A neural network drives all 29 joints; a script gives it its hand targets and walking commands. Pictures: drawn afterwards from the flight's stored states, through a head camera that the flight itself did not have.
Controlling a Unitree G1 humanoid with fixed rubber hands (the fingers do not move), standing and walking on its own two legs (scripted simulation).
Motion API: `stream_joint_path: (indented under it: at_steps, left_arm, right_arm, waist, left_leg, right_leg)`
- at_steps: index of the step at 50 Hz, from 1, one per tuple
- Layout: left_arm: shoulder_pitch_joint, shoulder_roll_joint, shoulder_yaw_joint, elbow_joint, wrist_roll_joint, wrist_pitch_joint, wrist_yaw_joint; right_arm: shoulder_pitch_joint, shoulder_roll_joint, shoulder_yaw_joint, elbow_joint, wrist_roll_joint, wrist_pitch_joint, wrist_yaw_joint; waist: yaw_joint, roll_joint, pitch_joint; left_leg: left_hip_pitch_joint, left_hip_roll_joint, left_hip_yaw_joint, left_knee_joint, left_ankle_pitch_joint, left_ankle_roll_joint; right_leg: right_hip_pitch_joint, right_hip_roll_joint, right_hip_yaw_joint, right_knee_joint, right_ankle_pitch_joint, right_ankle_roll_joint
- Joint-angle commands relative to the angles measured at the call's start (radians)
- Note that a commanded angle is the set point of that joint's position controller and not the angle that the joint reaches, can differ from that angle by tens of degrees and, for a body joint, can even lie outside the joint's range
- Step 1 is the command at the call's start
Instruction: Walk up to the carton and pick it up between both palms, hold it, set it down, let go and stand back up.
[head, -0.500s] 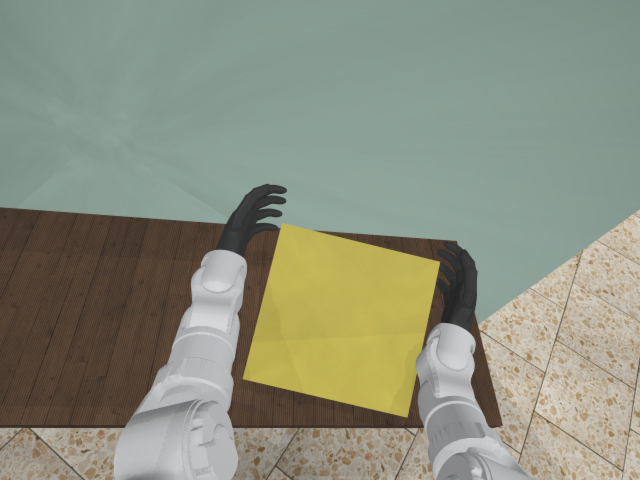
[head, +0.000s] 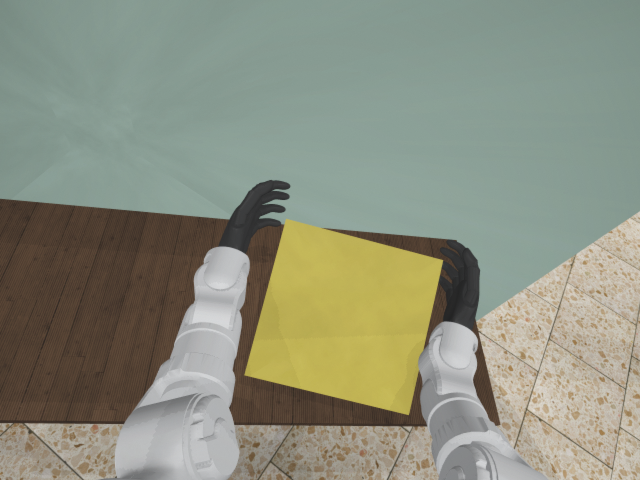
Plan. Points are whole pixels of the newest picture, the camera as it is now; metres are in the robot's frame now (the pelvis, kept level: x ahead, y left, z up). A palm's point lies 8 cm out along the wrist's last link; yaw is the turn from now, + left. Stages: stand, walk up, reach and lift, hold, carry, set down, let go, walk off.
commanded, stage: set down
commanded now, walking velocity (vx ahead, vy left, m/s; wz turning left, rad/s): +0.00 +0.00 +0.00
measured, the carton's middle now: (339, 310) +0.35 -0.06 -0.07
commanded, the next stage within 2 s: none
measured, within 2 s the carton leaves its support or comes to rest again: rests again in 1.92 s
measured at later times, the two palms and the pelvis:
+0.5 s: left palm (237, 247) +0.41 +0.09 -0.01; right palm (456, 298) +0.34 -0.20 +0.01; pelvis +0.00 +0.01 +0.00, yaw -1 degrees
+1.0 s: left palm (232, 263) +0.40 +0.10 -0.03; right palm (455, 296) +0.34 -0.20 +0.01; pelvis -0.01 +0.01 -0.01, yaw -1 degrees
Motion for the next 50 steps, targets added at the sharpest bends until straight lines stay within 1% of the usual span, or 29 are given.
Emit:
stream_joint_path:
  at_steps: [1, 6, 7, 8, 9, 10, 11, 13, 14, 17, 18, 21, 22, 24, 26, 28, 30, 33, 34, 36, 38, 39, 40, 41, 43, 45, 46, 47, 50]
  left_arm:
    - [-0.217, -0.264, -0.084, 0.170, 0.087, -0.009, -0.038]
    - [-0.187, -0.208, -0.071, 0.182, 0.067, -0.010, -0.017]
    - [-0.189, -0.201, -0.074, 0.188, 0.066, -0.010, -0.012]
    - [-0.189, -0.164, -0.071, 0.179, 0.057, -0.012, -0.005]
    - [-0.199, -0.157, -0.075, 0.187, 0.048, -0.014, 0.000]
    - [-0.190, -0.139, -0.067, 0.211, 0.045, -0.010, 0.004]
    - [-0.196, -0.117, -0.071, 0.188, 0.030, -0.015, 0.013]
    - [-0.206, -0.053, -0.063, 0.220, 0.013, -0.017, 0.033]
    - [-0.236, -0.037, -0.070, 0.220, -0.002, -0.019, 0.040]
    - [-0.259, -0.048, -0.087, 0.226, -0.018, -0.034, 0.059]
    - [-0.248, -0.025, -0.092, 0.221, -0.031, -0.039, 0.068]
    - [-0.242, -0.030, -0.081, 0.243, -0.036, -0.058, 0.079]
    - [-0.248, -0.017, -0.090, 0.235, -0.044, -0.067, 0.088]
    - [-0.259, -0.039, -0.089, 0.229, -0.039, -0.084, 0.092]
    - [-0.260, -0.057, -0.105, 0.218, -0.041, -0.098, 0.099]
    - [-0.251, -0.048, -0.095, 0.216, -0.036, -0.114, 0.114]
    - [-0.251, -0.061, -0.113, 0.208, -0.032, -0.122, 0.121]
    - [-0.242, -0.043, -0.090, 0.219, -0.017, -0.128, 0.121]
    - [-0.248, -0.010, -0.080, 0.230, -0.019, -0.127, 0.123]
    - [-0.240, -0.023, -0.083, 0.244, -0.019, -0.122, 0.121]
    - [-0.252, 0.005, -0.077, 0.243, -0.029, -0.121, 0.119]
    - [-0.244, 0.003, -0.084, 0.258, -0.036, -0.117, 0.118]
    - [-0.248, 0.012, -0.074, 0.263, -0.037, -0.117, 0.115]
    - [-0.238, 0.055, -0.065, 0.276, -0.049, -0.112, 0.119]
    - [-0.259, 0.044, -0.071, 0.281, -0.064, -0.113, 0.116]
    - [-0.257, 0.092, -0.075, 0.266, -0.091, -0.126, 0.126]
    - [-0.277, 0.093, -0.080, 0.265, -0.092, -0.129, 0.124]
    - [-0.276, 0.111, -0.090, 0.268, -0.111, -0.131, 0.130]
    - [-0.293, 0.122, -0.098, 0.277, -0.128, -0.140, 0.135]
  right_arm:
    - [-0.300, 0.403, 0.218, 0.223, -0.195, 0.006, 0.139]
    - [-0.286, 0.343, 0.208, 0.240, -0.175, 0.009, 0.131]
    - [-0.281, 0.338, 0.204, 0.255, -0.172, 0.006, 0.127]
    - [-0.282, 0.316, 0.205, 0.249, -0.158, 0.010, 0.121]
    - [-0.297, 0.308, 0.209, 0.242, -0.147, 0.006, 0.118]
    - [-0.280, 0.295, 0.205, 0.279, -0.144, 0.012, 0.115]
    - [-0.284, 0.267, 0.208, 0.263, -0.132, 0.009, 0.110]
    - [-0.274, 0.222, 0.196, 0.304, -0.102, 0.009, 0.099]
    - [-0.283, 0.214, 0.187, 0.305, -0.098, 0.014, 0.092]
    - [-0.277, 0.235, 0.172, 0.353, -0.090, 0.011, 0.084]
    - [-0.277, 0.202, 0.178, 0.341, -0.074, 0.007, 0.084]
    - [-0.263, 0.247, 0.193, 0.360, -0.063, -0.001, 0.080]
    - [-0.251, 0.226, 0.192, 0.381, -0.052, -0.010, 0.079]
    - [-0.259, 0.252, 0.193, 0.390, -0.053, -0.007, 0.086]
    - [-0.244, 0.260, 0.189, 0.401, -0.054, -0.015, 0.087]
    - [-0.233, 0.248, 0.193, 0.425, -0.045, -0.023, 0.095]
    - [-0.242, 0.248, 0.177, 0.426, -0.039, -0.031, 0.095]
    - [-0.222, 0.246, 0.187, 0.439, -0.031, -0.029, 0.097]
    - [-0.223, 0.210, 0.182, 0.451, -0.020, -0.027, 0.097]
    - [-0.224, 0.222, 0.184, 0.459, -0.029, -0.023, 0.097]
    - [-0.225, 0.198, 0.192, 0.449, -0.013, -0.016, 0.094]
    - [-0.208, 0.189, 0.187, 0.478, -0.006, -0.013, 0.091]
    - [-0.226, 0.201, 0.191, 0.464, -0.015, -0.005, 0.094]
    - [-0.212, 0.150, 0.191, 0.469, 0.006, -0.002, 0.086]
    - [-0.225, 0.185, 0.207, 0.476, 0.010, 0.005, 0.085]
    - [-0.211, 0.127, 0.211, 0.475, 0.020, 0.004, 0.078]
    - [-0.218, 0.130, 0.204, 0.473, 0.024, 0.011, 0.077]
    - [-0.214, 0.114, 0.212, 0.480, 0.038, 0.012, 0.073]
    - [-0.223, 0.112, 0.220, 0.496, 0.052, 0.021, 0.069]
  waist:
    - [0.021, 0.194, -0.260]
    - [0.026, 0.194, -0.276]
    - [0.014, 0.198, -0.268]
    - [0.025, 0.198, -0.273]
    - [0.024, 0.201, -0.290]
    - [0.017, 0.203, -0.258]
    - [0.019, 0.194, -0.296]
    - [0.010, 0.202, -0.274]
    - [-0.005, 0.198, -0.276]
    - [-0.020, 0.218, -0.268]
    - [-0.014, 0.222, -0.310]
    - [-0.005, 0.211, -0.338]
    - [-0.012, 0.227, -0.363]
    - [-0.003, 0.238, -0.370]
    - [-0.018, 0.253, -0.411]
    - [-0.005, 0.272, -0.437]
    - [-0.015, 0.293, -0.453]
    - [0.000, 0.284, -0.437]
    - [0.003, 0.287, -0.436]
    - [-0.005, 0.276, -0.414]
    - [0.003, 0.267, -0.398]
    - [-0.011, 0.264, -0.392]
    - [0.002, 0.250, -0.387]
    - [0.003, 0.247, -0.398]
    - [-0.005, 0.232, -0.381]
    - [-0.010, 0.238, -0.436]
    - [-0.008, 0.252, -0.424]
    - [-0.020, 0.247, -0.443]
    - [-0.023, 0.252, -0.457]
  left_leg:
    - [0.034, -0.023, 0.152, 0.086, 0.206, 0.060]
    - [0.029, -0.025, 0.151, 0.099, 0.197, 0.065]
    - [0.019, -0.025, 0.147, 0.103, 0.198, 0.063]
    - [0.014, -0.027, 0.149, 0.105, 0.194, 0.065]
    - [0.006, -0.029, 0.145, 0.110, 0.191, 0.067]
    - [-0.012, -0.030, 0.148, 0.115, 0.169, 0.067]
    - [-0.007, -0.030, 0.145, 0.122, 0.186, 0.069]
    - [-0.025, -0.033, 0.141, 0.132, 0.180, 0.065]
    - [-0.028, -0.032, 0.138, 0.135, 0.177, 0.066]
    - [-0.047, -0.035, 0.130, 0.150, 0.174, 0.062]
    - [-0.038, -0.034, 0.129, 0.154, 0.199, 0.059]
    - [-0.074, -0.037, 0.126, 0.175, 0.228, 0.061]
    - [-0.077, -0.037, 0.123, 0.180, 0.247, 0.054]
    - [-0.066, -0.034, 0.120, 0.187, 0.265, 0.053]
    - [-0.042, -0.035, 0.113, 0.200, 0.298, 0.045]
    - [-0.031, -0.032, 0.111, 0.210, 0.347, 0.037]
    - [-0.018, -0.033, 0.107, 0.219, 0.369, 0.030]
    - [-0.025, -0.039, 0.111, 0.225, 0.373, 0.033]
    - [-0.033, -0.041, 0.113, 0.223, 0.359, 0.034]
    - [-0.042, -0.038, 0.112, 0.221, 0.331, 0.039]
    - [-0.042, -0.041, 0.117, 0.214, 0.308, 0.038]
    - [-0.048, -0.039, 0.114, 0.216, 0.291, 0.037]
    - [-0.061, -0.038, 0.118, 0.215, 0.275, 0.044]
    - [-0.064, -0.043, 0.118, 0.213, 0.264, 0.040]
    - [-0.083, -0.042, 0.114, 0.221, 0.246, 0.048]
    - [-0.083, -0.043, 0.117, 0.221, 0.248, 0.042]
    - [-0.082, -0.044, 0.117, 0.214, 0.237, 0.037]
    - [-0.081, -0.043, 0.114, 0.220, 0.247, 0.036]
    - [-0.102, -0.047, 0.112, 0.225, 0.217, 0.036]
  right_leg:
    - [-0.050, 0.005, -0.016, 0.006, 0.285, 0.003]
    - [-0.070, 0.008, -0.011, 0.006, 0.248, -0.004]
    - [-0.077, 0.007, -0.012, 0.009, 0.260, -0.004]
    - [-0.071, 0.005, -0.002, 0.015, 0.263, -0.002]
    - [-0.076, 0.006, 0.000, 0.016, 0.262, -0.002]
    - [-0.096, 0.005, 0.000, 0.020, 0.241, -0.002]
    - [-0.079, 0.009, 0.002, 0.024, 0.259, -0.003]
    - [-0.103, 0.012, 0.005, 0.034, 0.255, -0.003]
    - [-0.102, 0.016, 0.004, 0.031, 0.246, -0.002]
    - [-0.141, 0.016, 0.006, 0.043, 0.234, -0.004]
    - [-0.134, 0.019, 0.009, 0.046, 0.261, -0.004]
    - [-0.131, 0.018, 0.014, 0.073, 0.325, 0.005]
    - [-0.126, 0.023, 0.016, 0.079, 0.348, 0.001]
    - [-0.137, 0.026, 0.019, 0.083, 0.335, 0.002]
    - [-0.158, 0.030, 0.015, 0.084, 0.346, -0.002]
    - [-0.172, 0.037, 0.015, 0.089, 0.348, -0.009]
    - [-0.187, 0.041, 0.011, 0.089, 0.353, -0.012]
    - [-0.181, 0.042, 0.020, 0.094, 0.366, -0.009]
    - [-0.184, 0.041, 0.023, 0.100, 0.366, -0.006]
    - [-0.193, 0.041, 0.020, 0.094, 0.338, -0.004]
    - [-0.183, 0.036, 0.025, 0.095, 0.343, 0.000]
    - [-0.194, 0.039, 0.022, 0.096, 0.330, -0.001]
    - [-0.185, 0.035, 0.025, 0.095, 0.317, 0.001]
    - [-0.187, 0.038, 0.029, 0.101, 0.326, 0.001]
    - [-0.197, 0.037, 0.035, 0.105, 0.319, 0.005]
    - [-0.178, 0.038, 0.037, 0.112, 0.339, 0.003]
    - [-0.191, 0.037, 0.036, 0.111, 0.322, 0.005]
    - [-0.192, 0.044, 0.034, 0.111, 0.329, 0.003]
    - [-0.206, 0.042, 0.043, 0.119, 0.304, 0.003]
